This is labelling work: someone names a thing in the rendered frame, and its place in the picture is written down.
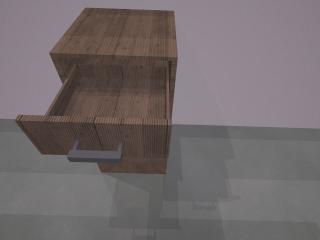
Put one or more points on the handle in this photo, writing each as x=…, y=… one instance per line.
x=95, y=156

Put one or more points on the drawer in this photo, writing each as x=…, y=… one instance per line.
x=101, y=105

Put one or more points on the cabinet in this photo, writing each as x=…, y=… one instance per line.
x=129, y=37

